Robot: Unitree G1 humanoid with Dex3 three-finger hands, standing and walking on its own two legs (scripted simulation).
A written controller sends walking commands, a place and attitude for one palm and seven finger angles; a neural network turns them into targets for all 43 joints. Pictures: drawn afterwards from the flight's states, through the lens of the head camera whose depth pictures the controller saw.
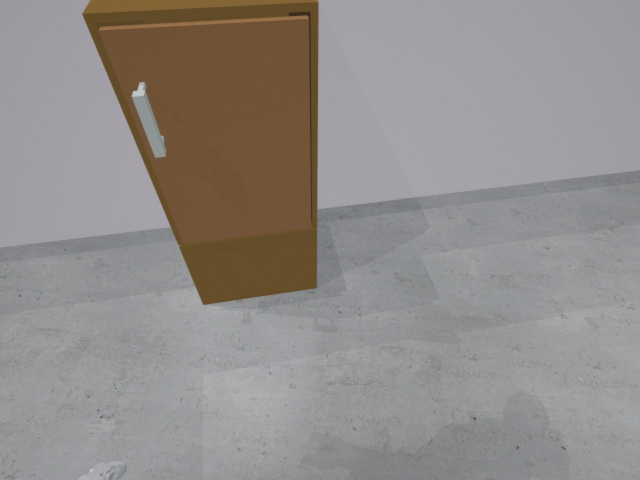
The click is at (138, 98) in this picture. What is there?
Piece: cupboard door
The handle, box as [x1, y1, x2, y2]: [132, 82, 165, 157]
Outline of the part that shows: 139,82 138,89 136,91 133,91 132,94 133,101 155,157 165,156 165,148 163,144 164,139 163,136 161,136 159,133 144,90 145,84 144,82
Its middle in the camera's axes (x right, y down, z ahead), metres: -0.36 -0.25 +0.81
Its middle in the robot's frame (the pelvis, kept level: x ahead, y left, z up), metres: +0.76 +0.40 +0.03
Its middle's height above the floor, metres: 0.79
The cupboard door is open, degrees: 0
